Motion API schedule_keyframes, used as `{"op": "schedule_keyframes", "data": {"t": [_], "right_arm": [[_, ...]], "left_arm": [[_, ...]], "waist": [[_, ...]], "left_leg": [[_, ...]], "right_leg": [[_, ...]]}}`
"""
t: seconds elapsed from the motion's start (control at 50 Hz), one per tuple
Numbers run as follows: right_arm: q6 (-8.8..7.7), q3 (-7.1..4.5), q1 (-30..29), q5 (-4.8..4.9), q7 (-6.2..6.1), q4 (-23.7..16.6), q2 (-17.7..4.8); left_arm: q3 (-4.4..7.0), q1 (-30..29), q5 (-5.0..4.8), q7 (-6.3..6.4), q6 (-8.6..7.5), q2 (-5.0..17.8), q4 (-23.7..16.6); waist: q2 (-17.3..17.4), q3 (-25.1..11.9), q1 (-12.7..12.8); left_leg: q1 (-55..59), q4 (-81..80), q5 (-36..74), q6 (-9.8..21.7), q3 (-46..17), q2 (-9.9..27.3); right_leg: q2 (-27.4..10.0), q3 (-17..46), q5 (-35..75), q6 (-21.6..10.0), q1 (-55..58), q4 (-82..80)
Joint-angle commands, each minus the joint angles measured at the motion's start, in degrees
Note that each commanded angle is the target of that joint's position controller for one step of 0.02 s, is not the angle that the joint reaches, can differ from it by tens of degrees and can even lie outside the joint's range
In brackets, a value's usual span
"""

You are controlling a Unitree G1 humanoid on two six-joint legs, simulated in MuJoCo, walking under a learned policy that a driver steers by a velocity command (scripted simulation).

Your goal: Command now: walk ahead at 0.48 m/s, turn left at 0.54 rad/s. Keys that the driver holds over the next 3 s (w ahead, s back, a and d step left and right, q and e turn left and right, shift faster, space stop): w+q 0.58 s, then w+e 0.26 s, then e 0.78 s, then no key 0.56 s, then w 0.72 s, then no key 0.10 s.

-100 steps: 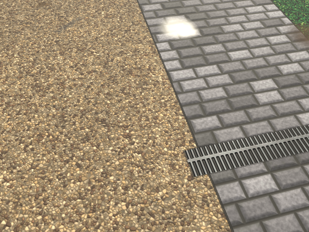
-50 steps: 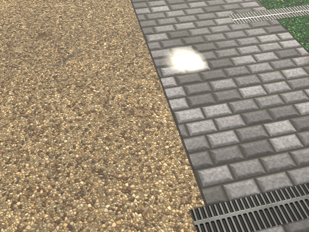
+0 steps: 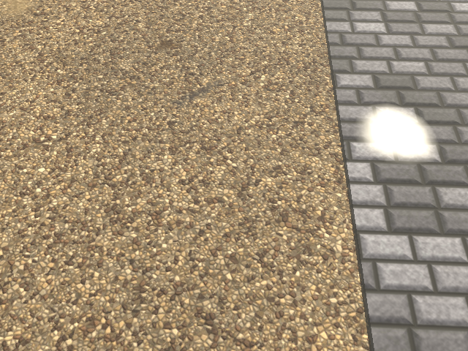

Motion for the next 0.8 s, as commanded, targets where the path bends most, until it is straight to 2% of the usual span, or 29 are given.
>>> {"op": "schedule_keyframes", "data": {"t": [0.02,0.04,0.06,0.1,0.12,0.16,0.22,0.28,0.34,0.36,0.38,0.4,0.42,0.44,0.46,0.48,0.5,0.52,0.54,0.56,0.58,0.64,0.68,0.72,0.76,0.8], "right_arm": [[-1.67,-1.25,3.3,-0.59,-0.16,-2.8,-5.9],[-1.69,-0.95,2.3,-0.94,-0.29,-3.3,-5.5],[-1.72,-0.98,2.6,-0.74,-0.54,-3.3,-5.9],[-1.82,-1.22,5.2,-0.44,-1.47,-3.0,-7.3],[-1.78,-1.45,6.6,-0.46,-2.03,-2.9,-8.3],[-1.47,-1.64,9.6,-0.37,-2.84,-2.6,-9.1],[-0.87,-1.71,12.7,0.09,-3.34,-2.1,-9.2],[-0.4,-1.67,15.4,0.5,-3.52,-1.2,-8.9],[0.35,-1.78,16.5,0.34,-4.03,-1.4,-9.0],[0.59,-1.91,16.2,0.16,-4.18,-1.7,-9.2],[0.74,-1.7,15.3,0.07,-4.16,-2.3,-8.7],[0.56,-0.83,14.2,-0.28,-3.82,-3.3,-6.5],[0.35,0.05,15.4,-0.71,-3.71,-4.9,-3.7],[-0.29,0.93,23.3,0.9,-3.43,-6.2,-2.1],[-0.1,-0.22,22.1,1.68,-3.63,-4.6,-8.6],[0.21,-0.89,15.9,1.21,-3.61,-5.5,-10.8],[0.32,-0.93,13.0,0.6,-3.75,-6.2,-9.7],[0.36,-1.11,11.5,0.12,-3.59,-7.0,-8.8],[0.66,-1.14,12.0,0.42,-3.24,-7.2,-7.5],[1.02,-0.93,12.4,0.78,-3.04,-7.6,-6.0],[1.37,-0.68,12.0,0.83,-2.92,-8.2,-4.9],[1.17,0.26,9.2,-0.25,-2.97,-9.9,-2.8],[0.39,0.83,5.6,-0.79,-2.4,-10.9,-2.5],[-0.55,1.35,0.4,-0.73,-1.78,-11.9,-2.1],[-1.08,1.44,-3.5,-0.2,-1.2,-13.0,-2.5],[-1.54,1.05,-5.4,0.25,-0.8,-14.0,-4.1]], "left_arm": [[2.38,-1.5,0.2,0.6,-2.54,8.4,-6.0],[2.7,-0.3,0.61,0.65,-1.49,8.3,-6.2],[2.83,-0.4,1.09,0.76,-0.67,7.6,-6.9],[2.88,-3.9,2.29,1.11,0.37,6.7,-8.9],[2.87,-7.0,2.56,1.33,0.58,6.5,-10.3],[2.68,-12.6,2.51,1.4,0.51,5.9,-12.4],[1.98,-18.7,1.91,0.57,-0.12,4.5,-14.6],[1.93,-22.2,1.17,-0.37,-0.66,5.6,-16.6],[2.33,-22.6,0.91,-1.36,-1.64,7.6,-17.7],[2.57,-20.8,0.77,-1.44,-1.97,8.4,-17.5],[3.13,-15.9,0.86,-1.27,-2.29,9.4,-16.3],[4.07,-8.0,1.7,-0.91,-2.62,11.7,-14.9],[5.01,1.7,2.43,-0.27,-2.32,15.3,-14.1],[5.64,4.7,2.14,-0.77,-1.33,17.4,-12.1],[4.12,2.0,1.08,-0.84,-0.87,10.7,-13.8],[3.33,-0.9,0.96,-0.56,-0.32,7.7,-14.6],[3.06,-3.9,1.57,-0.55,0.11,7.5,-14.7],[2.76,-5.1,1.94,-0.59,0.27,6.6,-14.4],[2.51,-5.7,2.33,-0.6,0.21,6.0,-14.0],[2.6,-5.7,2.14,-0.7,0.0,5.9,-13.6],[2.78,-5.5,1.77,-0.82,-0.26,6.2,-13.1],[3.33,-2.7,1.43,-1.35,-0.71,8.1,-10.7],[3.4,-3.0,0.65,-1.37,-0.15,8.9,-10.4],[3.55,-1.5,-0.01,-1.27,0.52,9.9,-9.9],[3.81,1.9,-0.32,-1.17,1.07,11.3,-8.8],[3.92,3.6,-0.65,-1.02,1.62,12.0,-8.0]], "waist": [[-1.5,-5.9,-0.5],[-0.3,-5.5,1.0],[0.4,-5.0,1.6],[1.0,-3.7,1.2],[1.4,-2.8,0.4],[2.2,-1.9,-1.7],[3.9,-2.0,-4.3],[4.4,-2.6,-5.5],[5.3,-3.5,-4.7],[6.6,-4.0,-3.5],[7.3,-5.9,-0.9],[6.1,-12.2,3.0],[-1.3,-21.3,5.7],[-21.5,-26.5,1.8],[-13.1,-20.4,2.9],[-7.0,-12.5,4.1],[-3.0,-8.1,2.9],[-3.2,-5.0,1.9],[-4.4,-4.2,0.6],[-5.6,-4.0,0.2],[-5.6,-3.7,0.0],[-3.4,-3.3,-0.2],[-3.3,-2.6,0.0],[-3.1,-1.6,1.7],[-3.6,-1.3,3.1],[-4.9,-1.3,2.8]], "left_leg": [[19.5,-22.0,0.9,10.3,-27.0,15.8],[15.2,-22.7,3.2,9.9,-24.6,14.4],[12.3,-23.4,5.1,10.2,-23.3,13.8],[8.1,-24.4,7.7,10.5,-20.1,12.5],[7.3,-24.6,7.7,10.2,-19.3,11.8],[7.3,-24.1,6.7,8.6,-18.3,10.3],[7.7,-22.6,4.4,6.1,-17.7,9.0],[12.5,-19.3,3.2,5.5,-21.3,10.6],[18.9,-13.3,5.9,5.1,-26.4,12.8],[19.7,-11.4,8.4,4.7,-27.5,13.2],[19.2,-7.9,12.4,3.7,-27.3,11.7],[15.4,2.1,14.3,1.9,-24.6,8.6],[3.7,18.9,4.3,-1.3,-17.9,3.3],[-14.3,34.1,-25.0,-3.9,-13.4,-1.5],[-20.2,40.4,-22.0,-4.4,-14.8,3.9],[-21.1,41.0,-16.4,-4.9,-12.7,5.8],[-19.1,39.3,-12.2,-5.2,-11.1,7.7],[-17.9,36.8,-9.7,-5.3,-11.1,9.3],[-15.4,35.3,-8.4,-5.1,-10.7,10.6],[-14.6,34.2,-7.8,-5.2,-9.7,11.2],[-15.0,33.0,-7.3,-5.4,-9.0,11.8],[-15.5,23.9,-3.4,-5.9,-9.0,11.5],[-14.2,15.0,2.7,-6.0,-6.3,12.0],[-10.5,6.3,7.8,-6.4,-4.0,10.4],[-8.1,1.6,9.3,-6.9,-3.1,8.8],[-6.4,-2.1,7.8,-6.3,-3.9,8.0]], "right_leg": [[-4.7,5.4,6.6,-1.1,-23.1,0.4],[-5.7,5.7,7.3,-0.5,-19.7,-1.8],[-6.0,5.2,7.6,0.4,-18.4,-4.7],[-5.5,3.7,11.5,2.5,-18.6,-10.8],[-5.0,3.2,14.9,3.4,-20.0,-15.2],[-3.3,3.1,22.7,4.2,-20.8,-24.8],[-0.3,2.4,30.8,4.0,-17.3,-36.9],[0.8,3.6,30.9,3.5,-16.7,-41.6],[1.8,4.5,24.2,2.2,-15.3,-45.1],[2.1,4.2,21.3,1.3,-12.7,-45.7],[2.5,3.0,21.1,-0.2,-5.9,-47.9],[-1.4,5.6,21.4,-3.2,7.4,-46.7],[-12.2,18.1,16.6,-7.7,25.8,-45.8],[-23.0,43.8,5.6,-15.4,38.8,-51.4],[-22.0,42.5,-4.1,-13.3,34.8,-52.9],[-19.1,31.8,-1.1,-10.3,26.5,-53.9],[-16.5,25.1,6.1,-9.0,18.8,-55.5],[-14.7,20.5,12.1,-8.9,13.7,-56.9],[-13.0,16.2,15.2,-8.4,10.3,-58.5],[-12.3,13.3,17.0,-8.6,8.7,-60.0],[-12.3,10.9,19.3,-9.3,8.1,-61.0],[-12.1,8.0,25.7,-11.9,7.3,-63.2],[-10.4,5.2,28.4,-11.7,7.2,-63.6],[-8.6,3.1,28.9,-10.6,5.9,-63.2],[-9.5,4.0,28.3,-10.4,7.1,-62.2],[-11.3,6.1,27.6,-9.5,9.7,-60.1]]}}
Next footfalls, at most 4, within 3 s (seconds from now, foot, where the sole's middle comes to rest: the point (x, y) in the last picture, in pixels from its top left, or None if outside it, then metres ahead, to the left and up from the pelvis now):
0.40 right None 0.44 -0.11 -0.76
0.88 left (167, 300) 0.59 0.24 -0.76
1.34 right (247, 263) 0.72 0.00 -0.76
1.78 left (174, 262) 0.72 0.23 -0.76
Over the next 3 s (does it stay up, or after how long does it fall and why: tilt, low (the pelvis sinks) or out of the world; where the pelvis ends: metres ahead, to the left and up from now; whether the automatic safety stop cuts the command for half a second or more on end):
stays up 0.91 0.02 0.01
